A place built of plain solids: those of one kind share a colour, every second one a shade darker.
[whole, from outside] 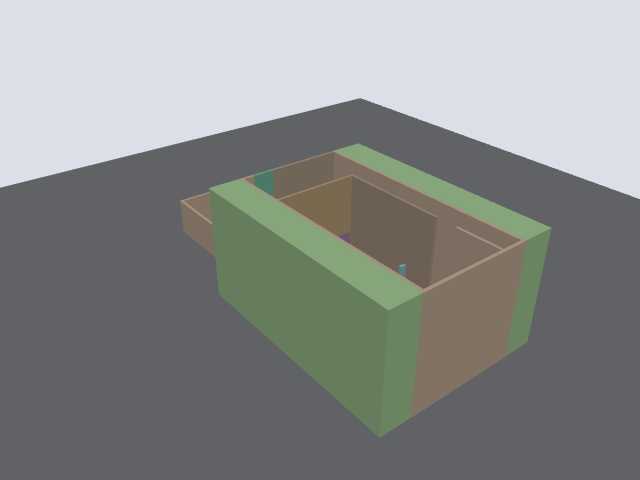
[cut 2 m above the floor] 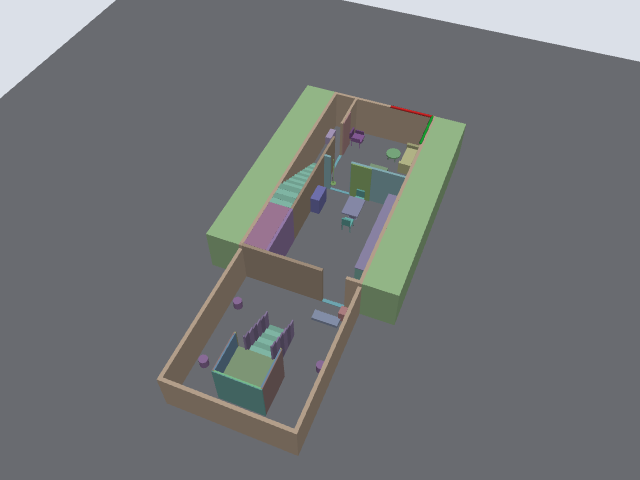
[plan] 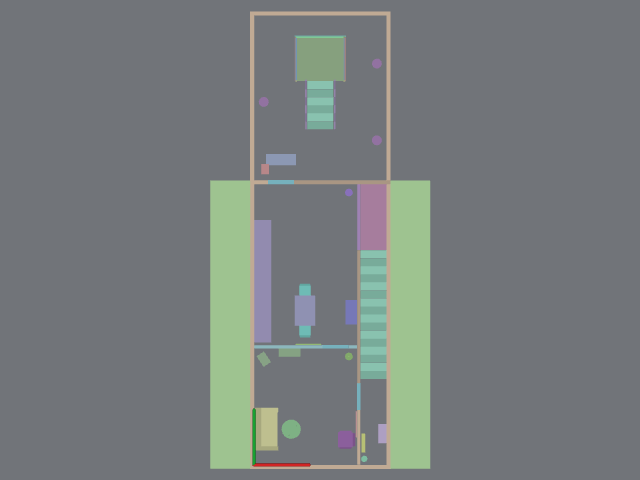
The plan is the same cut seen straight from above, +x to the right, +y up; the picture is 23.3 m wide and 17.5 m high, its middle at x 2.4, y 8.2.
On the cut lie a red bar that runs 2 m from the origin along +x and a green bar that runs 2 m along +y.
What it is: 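A terraced town house, two up and two down, 4.8 m between the party walls, 10.2 m deep; a hall 0.95 m wide; a stair of 17 risers of 154 mm on goings of 294 mm, 0.95 m wide, straight between the party wall and the hall's partition, arriving straight on the upper floor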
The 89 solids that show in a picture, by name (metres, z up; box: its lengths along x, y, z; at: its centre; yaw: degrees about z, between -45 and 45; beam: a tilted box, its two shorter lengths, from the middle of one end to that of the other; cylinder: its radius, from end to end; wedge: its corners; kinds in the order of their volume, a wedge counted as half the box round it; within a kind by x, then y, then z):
{
 "neighbour_1": {"box": [1.46, 10.51, 5.27], "at": [-0.87, 5.12, 2.59]},
 "neighbour_2": {"box": [1.46, 10.51, 5.27], "at": [5.7, 5.12, 2.59]},
 "wall_1": {"box": [0.15, 10.53, 5.27], "at": [-0.07, 5.12, 2.59]},
 "wall_2": {"box": [0.15, 6.3, 1.85], "at": [-0.07, 13.38, 0.88]},
 "wall_3": {"box": [0.65, 0.15, 5.27], "at": [0.18, 10.31, 2.59]},
 "wall_4": {"box": [5.13, 0.15, 5.27], "at": [2.41, -0.07, 2.59]},
 "wall_5": {"box": [5.13, 0.15, 1.85], "at": [2.41, 16.46, 0.88]},
 "wall_6": {"box": [3.53, 0.15, 5.27], "at": [3.21, 10.31, 2.59]},
 "wall_7": {"box": [0.12, 2.0, 5.27], "at": [3.81, 1.0, 2.59]},
 "wall_8": {"box": [0.12, 4.86, 5.27], "at": [3.81, 5.4, 2.59]},
 "wall_9": {"box": [0.15, 10.53, 5.27], "at": [4.9, 5.12, 2.59]},
 "wall_10": {"box": [0.15, 6.3, 1.85], "at": [4.9, 13.38, 0.88]},
 "tread_1": {"box": [0.95, 0.29, 0.2], "at": [2.41, 12.38, 0.05]},
 "tread_2": {"box": [0.95, 0.29, 0.36], "at": [2.41, 12.67, 0.13]},
 "tread_3": {"box": [0.95, 0.29, 0.51], "at": [2.41, 12.97, 0.21]},
 "tread_4": {"box": [0.95, 0.29, 0.67], "at": [2.41, 13.26, 0.28]},
 "tread_5": {"box": [0.95, 0.29, 0.82], "at": [2.41, 13.55, 0.36]},
 "tread_6": {"box": [0.95, 0.29, 0.97], "at": [2.41, 13.85, 0.44]},
 "tread_7": {"box": [0.95, 0.29, 0.2], "at": [4.35, 3.28, 0.05]},
 "tread_8": {"box": [0.95, 0.29, 0.36], "at": [4.35, 3.57, 0.13]},
 "tread_9": {"box": [0.95, 0.29, 0.51], "at": [4.35, 3.87, 0.21]},
 "tread_10": {"box": [0.95, 0.29, 0.67], "at": [4.35, 4.16, 0.28]},
 "tread_11": {"box": [0.95, 0.29, 0.82], "at": [4.35, 4.45, 0.36]},
 "tread_12": {"box": [0.95, 0.29, 0.97], "at": [4.35, 4.75, 0.44]},
 "tread_13": {"box": [0.95, 0.29, 1.13], "at": [4.35, 5.04, 0.51]},
 "tread_14": {"box": [0.95, 0.29, 1.28], "at": [4.35, 5.34, 0.59]},
 "tread_15": {"box": [0.95, 0.29, 1.44], "at": [4.35, 5.63, 0.67]},
 "tread_16": {"box": [0.95, 0.29, 1.59], "at": [4.35, 5.92, 0.75]},
 "tread_17": {"box": [0.95, 0.29, 1.75], "at": [4.35, 6.22, 0.82]},
 "tread_18": {"box": [0.95, 0.29, 1.9], "at": [4.35, 6.51, 0.9]},
 "tread_19": {"box": [0.95, 0.29, 2.05], "at": [4.35, 6.8, 0.98]},
 "tread_20": {"box": [0.95, 0.29, 2.21], "at": [4.35, 7.1, 1.05]},
 "tread_21": {"box": [0.95, 0.29, 2.36], "at": [4.35, 7.39, 1.13]},
 "tread_22": {"box": [0.95, 0.29, 2.52], "at": [4.35, 7.69, 1.21]},
 "under_landing_1": {"box": [0.95, 2.4, 2.57], "at": [4.35, 9.03, 1.24]},
 "plat_1": {"box": [1.75, 1.6, 1.13], "at": [2.41, 14.79, 0.51]},
 "kitchen_run_units_1": {"box": [0.6, 4.47, 0.91], "at": [0.3, 6.7, 0.41]},
 "bedroom_front_wall_1": {"box": [3.81, 0.12, 2.7], "at": [1.91, 7.77, 3.87]},
 "kitchen_wall_1": {"box": [2.49, 0.12, 2.57], "at": [1.25, 4.31, 1.24]},
 "kitchen_wall_2": {"box": [0.3, 0.12, 2.57], "at": [3.6, 4.31, 1.24]},
 "sofa_1": {"box": [0.24, 1.56, 0.83], "at": [0.14, 1.3, 0.36]},
 "sofa_2": {"box": [0.86, 0.16, 0.65], "at": [0.45, 0.6, 0.28]},
 "sofa_3": {"box": [0.86, 0.16, 0.65], "at": [0.45, 2.0, 0.28]},
 "sofa_4": {"box": [0.65, 1.24, 0.37], "at": [0.53, 1.3, 0.24]},
 "partition_low_beyond_1": {"box": [0.12, 2.4, 2.57], "at": [3.81, 9.03, 1.24]},
 "shelf_1": {"box": [0.8, 0.3, 1.95], "at": [1.29, 4.1, 0.93]},
 "back_wall_over_door_1": {"box": [0.97, 0.15, 2.74], "at": [0.98, 10.31, 3.85]},
 "guard_ground_1": {"box": [0.06, 1.6, 2.03], "at": [1.51, 14.79, 0.96]},
 "guard_ground_2": {"box": [0.06, 1.6, 2.03], "at": [3.32, 14.79, 0.96]},
 "dresser_1": {"box": [0.42, 0.9, 0.92], "at": [3.54, 5.56, 0.41]},
 "piece_1": {"box": [0.06, 0.29, 1.1], "at": [1.89, 12.38, 0.5]},
 "piece_2": {"box": [0.06, 0.29, 1.26], "at": [1.89, 12.67, 0.58]},
 "piece_3": {"box": [0.06, 0.29, 1.41], "at": [1.89, 12.97, 0.66]},
 "piece_4": {"box": [0.06, 0.29, 1.57], "at": [1.89, 13.26, 0.73]},
 "piece_5": {"box": [0.06, 0.29, 1.72], "at": [1.89, 13.55, 0.81]},
 "piece_6": {"box": [0.06, 0.29, 1.87], "at": [1.89, 13.85, 0.89]},
 "piece_7": {"box": [0.06, 0.29, 1.1], "at": [2.94, 12.38, 0.5]},
 "piece_8": {"box": [0.06, 0.29, 1.26], "at": [2.94, 12.67, 0.58]},
 "piece_9": {"box": [0.06, 0.29, 1.41], "at": [2.94, 12.97, 0.66]},
 "piece_10": {"box": [0.06, 0.29, 1.57], "at": [2.94, 13.26, 0.73]},
 "piece_11": {"box": [0.06, 0.29, 1.72], "at": [2.94, 13.55, 0.81]},
 "piece_12": {"box": [0.06, 0.29, 1.87], "at": [2.94, 13.85, 0.89]},
 "guard_far_ground_1": {"box": [1.87, 0.06, 2.03], "at": [2.41, 15.62, 0.96]},
 "guard_whole_1": {"box": [0.06, 1.6, 0.9], "at": [1.54, 14.79, 1.53]},
 "guard_whole_2": {"box": [0.06, 1.6, 0.9], "at": [3.29, 14.79, 1.53]},
 "plant_pot_1": {"cylinder": 0.18, "from": [0.35, 13.23, 0.0], "to": [0.35, 13.23, 0.38]},
 "plant_pot_2": {"cylinder": 0.18, "from": [4.48, 11.83, 0.0], "to": [4.48, 11.83, 0.38]},
 "plant_pot_3": {"cylinder": 0.18, "from": [4.48, 14.63, 0.0], "to": [4.48, 14.63, 0.38]},
 "kitchen_run_worktop_1": {"box": [0.62, 4.47, 0.04], "at": [0.31, 6.7, 0.88]},
 "shoe_rack_1": {"box": [0.3, 0.7, 0.5], "at": [4.68, 1.14, 0.2]},
 "door_leaf_front_room_1": {"box": [0.05, 0.96, 2.07], "at": [3.73, 1.48, 0.98]},
 "door_leaf_kitchen_1": {"box": [0.95, 0.05, 2.07], "at": [1.98, 4.39, 0.98]},
 "guard_far_whole_1": {"box": [1.75, 0.06, 0.9], "at": [2.41, 15.59, 1.53]},
 "yard_step_1": {"box": [1.09, 0.41, 0.2], "at": [0.98, 11.13, 0.05]},
 "box_cardboard_1": {"box": [0.32, 0.47, 0.4], "at": [0.35, 3.86, 0.15], "yaw": 33.5},
 "meeting_table_1": {"box": [0.75, 1.1, 0.07], "at": [1.85, 5.63, 0.7]},
 "radiator_1": {"box": [0.14, 0.7, 0.6], "at": [3.98, 0.8, 0.42]},
 "bin_recycle_1": {"box": [0.28, 0.38, 0.55], "at": [0.4, 10.78, 0.23]},
 "side_chair_1": {"box": [0.38, 0.08, 0.38], "at": [1.85, 4.69, 0.65]},
 "side_chair_2": {"box": [0.42, 0.42, 0.04], "at": [1.85, 4.93, 0.43]},
 "side_chair_3": {"box": [0.42, 0.42, 0.04], "at": [1.85, 6.33, 0.43]},
 "side_chair_4": {"box": [0.38, 0.08, 0.38], "at": [1.85, 6.57, 0.65]},
 "armchair_shell_1": {"box": [0.54, 0.55, 0.1], "at": [3.32, 0.92, 0.4]},
 "threshold_1": {"box": [0.95, 0.16, 0.08], "at": [0.98, 10.31, -0.01]},
 "threshold_2": {"box": [0.96, 0.13, 0.07], "at": [2.97, 4.31, -0.01]},
 "threshold_3": {"box": [0.13, 0.98, 0.07], "at": [3.81, 2.49, -0.01]},
 "coffee_table_1": {"cylinder": 0.35, "from": [1.35, 1.3, 0.33], "to": [1.35, 1.3, 0.4]},
 "bin_waste_1": {"cylinder": 0.14, "from": [3.45, 9.93, 0.0], "to": [3.45, 9.93, 0.31]},
 "floor_lamp_1": {"cylinder": 0.14, "from": [3.45, 3.96, 0.0], "to": [3.45, 3.96, 0.03]}
}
